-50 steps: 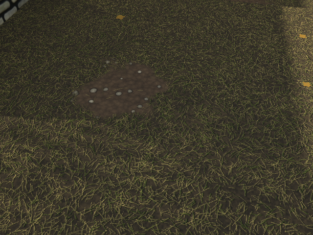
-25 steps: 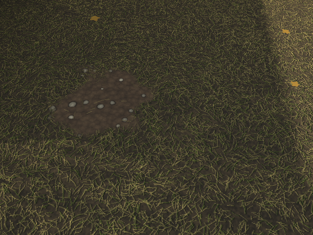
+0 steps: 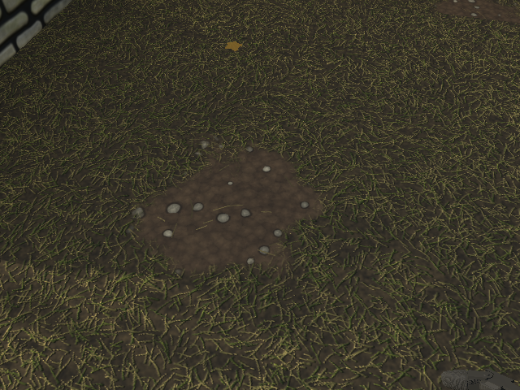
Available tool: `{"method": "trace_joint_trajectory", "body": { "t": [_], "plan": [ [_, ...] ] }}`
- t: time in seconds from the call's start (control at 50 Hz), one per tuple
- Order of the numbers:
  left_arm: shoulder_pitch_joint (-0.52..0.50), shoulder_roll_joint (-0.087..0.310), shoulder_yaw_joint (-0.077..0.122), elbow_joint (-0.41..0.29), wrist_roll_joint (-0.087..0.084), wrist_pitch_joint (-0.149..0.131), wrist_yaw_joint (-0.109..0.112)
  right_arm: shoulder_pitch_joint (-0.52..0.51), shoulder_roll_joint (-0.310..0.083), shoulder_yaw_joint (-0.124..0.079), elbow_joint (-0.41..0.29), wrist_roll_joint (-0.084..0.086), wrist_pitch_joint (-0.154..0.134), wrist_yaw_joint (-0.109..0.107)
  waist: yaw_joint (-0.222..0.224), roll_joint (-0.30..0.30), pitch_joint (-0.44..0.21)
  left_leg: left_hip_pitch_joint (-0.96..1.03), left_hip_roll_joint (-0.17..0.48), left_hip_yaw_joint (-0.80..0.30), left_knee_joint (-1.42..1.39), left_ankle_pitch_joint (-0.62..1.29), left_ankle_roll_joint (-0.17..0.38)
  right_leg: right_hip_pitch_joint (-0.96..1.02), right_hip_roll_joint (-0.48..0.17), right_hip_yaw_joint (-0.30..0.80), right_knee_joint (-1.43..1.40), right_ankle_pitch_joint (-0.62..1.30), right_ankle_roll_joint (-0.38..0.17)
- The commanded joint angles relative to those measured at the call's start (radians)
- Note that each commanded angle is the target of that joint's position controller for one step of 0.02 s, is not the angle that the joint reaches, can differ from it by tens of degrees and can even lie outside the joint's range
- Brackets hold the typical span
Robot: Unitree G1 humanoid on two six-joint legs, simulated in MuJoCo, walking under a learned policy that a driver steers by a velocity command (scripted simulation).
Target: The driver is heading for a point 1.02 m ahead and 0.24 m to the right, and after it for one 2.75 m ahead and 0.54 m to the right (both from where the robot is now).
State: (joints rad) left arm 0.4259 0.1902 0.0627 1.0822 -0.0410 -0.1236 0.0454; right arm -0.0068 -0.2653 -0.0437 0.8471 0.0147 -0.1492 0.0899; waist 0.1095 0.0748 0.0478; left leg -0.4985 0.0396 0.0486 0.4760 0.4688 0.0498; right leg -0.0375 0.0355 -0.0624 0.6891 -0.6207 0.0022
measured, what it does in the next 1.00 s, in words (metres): goes down, turning right: left foot 0.17 m lower, then right foot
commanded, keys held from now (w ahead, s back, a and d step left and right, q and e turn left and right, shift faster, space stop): w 0.02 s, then w+e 0.70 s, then w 0.28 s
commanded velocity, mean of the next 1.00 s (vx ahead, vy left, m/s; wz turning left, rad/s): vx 0.50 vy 0.00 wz -0.38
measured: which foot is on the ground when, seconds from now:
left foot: up 0.00-0.08, down 0.10-0.62, up 0.64-1.00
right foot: down 0.00-0.04, up 0.06-0.62, down 0.64-1.00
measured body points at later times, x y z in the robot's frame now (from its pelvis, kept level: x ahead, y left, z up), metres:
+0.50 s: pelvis +0.28 +0.00 -0.13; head +0.30 -0.01 +0.32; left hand +0.50 +0.20 -0.23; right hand +0.22 -0.25 -0.27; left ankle +0.19 +0.10 -0.86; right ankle +0.41 -0.18 -0.81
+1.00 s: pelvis +0.53 -0.13 -0.11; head +0.54 -0.16 +0.34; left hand +0.67 +0.10 -0.23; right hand +0.60 -0.44 -0.22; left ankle +0.79 -0.04 -0.80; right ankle +0.44 -0.16 -0.86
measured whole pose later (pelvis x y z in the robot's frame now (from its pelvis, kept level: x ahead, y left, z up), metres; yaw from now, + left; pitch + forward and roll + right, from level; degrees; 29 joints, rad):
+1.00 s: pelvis +0.53 -0.13 -0.11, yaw -25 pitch +2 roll +0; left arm 0.33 0.22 0.07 0.86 -0.02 -0.08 0.01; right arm 0.04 -0.27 -0.08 0.84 0.00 -0.09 0.00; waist 0.06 0.05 0.01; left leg -0.68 0.11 -0.05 0.64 0.08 -0.01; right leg -0.07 0.11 0.07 0.27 -0.23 -0.10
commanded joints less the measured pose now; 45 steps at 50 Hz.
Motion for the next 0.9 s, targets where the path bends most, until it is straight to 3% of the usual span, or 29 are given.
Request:
{"method": "trace_joint_trajectory", "body": {
  "t": [0.02,0.04,0.06,0.08,0.1,0.12,0.14,0.16,0.18,0.2,0.22,0.24,0.26,0.3,0.38,0.44,0.52,0.58,0.6,0.62,0.64,0.66,0.68,0.7,0.72,0.74,0.76,0.82,0.9],
  "plan": [
    [-0.013,0.068,0.004,-0.040,-0.007,0.009,0.014,-0.038,-0.045,0.005,-0.048,0.005,-0.007,0.026,-0.037,-0.097,0.090,0.081,0.040,-0.032,-0.117,0.030,0.015,-0.136,-0.165,0.125,0.030,0.187,-0.107],
    [-0.015,0.065,0.003,-0.039,-0.011,0.018,0.014,0.039,-0.047,0.005,-0.027,-0.003,-0.010,0.024,-0.075,-0.073,0.065,0.135,0.056,-0.034,-0.184,0.045,0.025,-0.116,-0.150,0.125,0.143,0.228,-0.107],
    [-0.028,0.076,0.006,-0.042,-0.008,0.031,0.012,0.189,-0.059,-0.005,0.027,-0.005,-0.005,0.015,-0.142,-0.040,0.020,0.252,0.091,-0.061,-0.254,0.095,0.049,-0.134,-0.126,0.113,0.328,0.237,-0.100],
    [-0.073,0.105,0.015,-0.045,-0.004,0.036,0.000,0.377,-0.078,-0.018,0.080,-0.010,0.003,0.001,-0.262,0.046,-0.044,0.425,0.134,-0.088,-0.316,0.159,0.122,-0.208,-0.027,0.063,0.676,0.110,-0.077],
    [-0.100,0.092,0.019,-0.070,0.016,0.033,-0.020,0.528,-0.076,-0.011,0.117,-0.038,0.012,-0.006,-0.321,0.107,-0.158,0.713,0.188,-0.098,-0.089,0.219,0.142,-0.444,0.040,0.067,0.986,-0.119,-0.076],
    [0.091,0.026,0.007,-0.071,-0.005,0.025,-0.043,0.505,-0.113,-0.010,0.110,-0.050,0.011,-0.016,-0.213,0.255,-0.251,0.927,0.249,-0.126,0.178,0.296,0.111,-0.680,-0.009,0.255,0.937,-0.065,-0.138],
    [0.085,0.082,0.011,-0.077,-0.029,0.004,-0.054,0.497,-0.169,-0.045,0.093,-0.037,0.024,-0.030,-0.229,0.378,-0.274,0.996,0.320,-0.232,0.200,0.280,0.169,-0.838,-0.037,0.298,0.893,0.023,-0.126],
    [0.044,0.122,0.021,-0.101,-0.035,-0.010,-0.055,0.484,-0.213,-0.068,0.100,-0.029,0.040,-0.041,-0.204,0.262,-0.301,0.956,0.396,-0.411,0.107,-0.166,0.255,-0.954,-0.060,0.286,0.953,0.108,-0.093],
    [-0.049,0.154,0.030,-0.127,-0.028,0.006,-0.034,0.342,-0.139,-0.049,0.071,-0.034,0.045,-0.051,-0.143,-0.042,-0.243,0.684,0.380,-0.473,-0.129,-0.583,0.237,-0.867,-0.098,0.228,0.798,0.301,-0.085],
    [-0.031,0.072,0.013,-0.138,-0.033,0.034,-0.023,0.231,-0.159,-0.051,0.051,-0.053,0.042,-0.060,-0.069,0.014,-0.199,0.481,0.468,-0.582,-0.181,-0.588,0.286,-0.807,-0.136,0.221,0.810,0.362,-0.024],
    [-0.008,0.065,0.005,-0.127,-0.001,0.066,-0.019,0.190,-0.091,-0.036,0.048,-0.037,0.032,-0.061,-0.052,-0.093,-0.145,0.351,0.459,-0.570,-0.183,-0.474,0.267,-0.754,-0.185,0.241,0.781,0.356,0.012],
    [-0.030,0.071,0.013,-0.135,0.017,0.087,-0.018,0.191,-0.056,-0.026,0.062,-0.036,0.023,-0.061,-0.046,-0.096,-0.101,0.248,0.413,-0.464,-0.195,-0.442,0.239,-0.702,-0.208,0.263,0.730,0.342,0.028],
    [-0.060,0.072,0.018,-0.152,0.018,0.099,-0.013,0.177,-0.063,-0.029,0.071,-0.041,0.018,-0.067,-0.039,-0.079,-0.077,0.193,0.361,-0.379,-0.227,-0.498,0.215,-0.676,-0.222,0.256,0.674,0.341,0.030],
    [-0.157,0.094,0.026,-0.204,0.023,0.092,-0.013,0.216,-0.085,-0.038,0.093,-0.037,0.015,-0.087,-0.068,-0.031,-0.041,0.212,0.300,-0.232,-0.241,-0.394,0.178,-0.711,-0.214,0.266,0.539,0.442,0.017],
    [-0.282,0.055,0.018,-0.246,0.021,0.074,-0.041,0.316,-0.077,-0.047,0.122,-0.029,0.039,-0.123,-0.117,-0.058,-0.051,0.400,0.237,-0.032,-0.239,-0.222,0.110,-0.762,-0.172,0.214,0.293,0.601,-0.034],
    [-0.405,0.030,0.007,-0.289,0.027,0.078,-0.063,0.358,-0.086,-0.049,0.133,-0.022,0.055,-0.130,-0.159,-0.066,-0.015,0.480,0.225,0.055,-0.253,-0.258,0.091,-0.758,-0.148,0.114,0.128,0.651,-0.054],
    [-0.511,0.026,0.000,-0.348,0.014,0.081,-0.090,0.403,-0.113,-0.057,0.142,-0.012,0.076,-0.125,-0.184,-0.045,0.035,0.577,0.258,0.120,-0.233,-0.257,0.082,-0.753,-0.117,0.036,0.031,0.568,-0.073],
    [-0.480,0.072,0.018,-0.372,0.016,0.083,-0.105,0.358,-0.161,-0.068,0.122,-0.003,0.088,-0.125,-0.128,0.011,-0.005,0.579,0.265,0.182,-0.104,0.100,0.053,-0.571,-0.039,-0.051,-0.008,0.423,-0.118],
    [-0.394,0.109,0.036,-0.360,0.017,0.082,-0.106,0.340,-0.181,-0.073,0.114,-0.001,0.093,-0.126,-0.073,0.034,-0.052,0.569,0.262,0.197,0.022,0.252,0.045,-0.449,0.002,-0.075,-0.012,0.384,-0.141],
    [-0.238,0.161,0.064,-0.323,0.015,0.082,-0.101,0.306,-0.189,-0.072,0.102,0.006,0.095,-0.127,0.015,0.029,-0.130,0.500,0.235,0.217,0.219,0.275,0.022,-0.228,0.040,-0.077,-0.082,0.440,-0.177],
    [-0.058,0.259,0.106,-0.277,0.013,0.086,-0.082,0.297,-0.177,-0.067,0.082,-0.004,0.087,-0.128,0.090,-0.047,-0.219,0.249,0.189,0.223,0.532,-0.015,-0.030,0.094,-0.041,0.103,-0.131,0.470,-0.237],
    [-0.069,0.374,0.117,-0.281,0.011,0.079,-0.073,0.381,-0.016,-0.023,0.032,-0.033,0.052,-0.105,-0.043,-0.296,-0.302,-0.183,-0.014,0.108,0.883,-1.016,-0.080,0.399,-0.298,0.672,-0.218,0.384,-0.412],
    [0.010,0.325,0.098,-0.297,0.033,0.073,-0.073,0.263,-0.087,-0.031,-0.007,0.014,-0.002,-0.088,0.024,-0.220,-0.408,-0.320,-0.056,-0.125,0.972,-1.063,-0.061,0.471,-0.373,0.918,-0.390,0.290,-0.449],
    [-0.039,0.263,0.082,-0.287,0.040,0.061,-0.073,0.166,-0.119,-0.044,-0.033,0.045,-0.020,-0.083,0.020,-0.185,-0.254,-0.421,-0.012,-0.131,0.939,-0.969,-0.035,0.389,-0.347,0.767,-0.408,0.374,-0.396],
    [-0.131,0.212,0.066,-0.310,0.026,0.052,-0.072,0.169,-0.119,-0.042,-0.025,0.029,-0.022,-0.090,-0.034,-0.115,-0.175,-0.363,0.035,-0.136,0.841,-0.876,-0.022,0.223,-0.302,0.623,-0.400,0.480,-0.353],
    [-0.224,0.168,0.053,-0.333,0.024,0.048,-0.073,0.200,-0.127,-0.053,0.004,0.005,-0.011,-0.098,-0.089,-0.077,-0.127,-0.262,0.073,-0.127,0.752,-0.826,-0.029,0.061,-0.260,0.497,-0.401,0.607,-0.315],
    [-0.263,0.141,0.042,-0.347,0.031,0.043,-0.070,0.235,-0.132,-0.061,0.013,-0.006,0.010,-0.100,-0.125,-0.086,-0.127,-0.164,0.100,-0.131,0.700,-0.791,-0.036,-0.040,-0.234,0.429,-0.420,0.691,-0.299],
    [-0.222,0.162,0.041,-0.328,0.031,0.030,-0.059,0.220,-0.091,-0.058,-0.001,-0.020,0.048,-0.102,-0.142,-0.091,-0.112,-0.094,0.099,-0.099,0.578,-0.707,-0.067,-0.150,-0.201,0.333,-0.465,0.821,-0.291],
    [-0.123,0.185,0.044,-0.285,0.025,0.031,-0.037,0.078,-0.066,-0.047,-0.046,-0.022,0.053,-0.103,-0.089,-0.120,-0.067,-0.162,0.075,-0.083,0.331,-0.480,-0.079,-0.117,-0.166,0.260,-0.483,0.859,-0.241]
  ]
}}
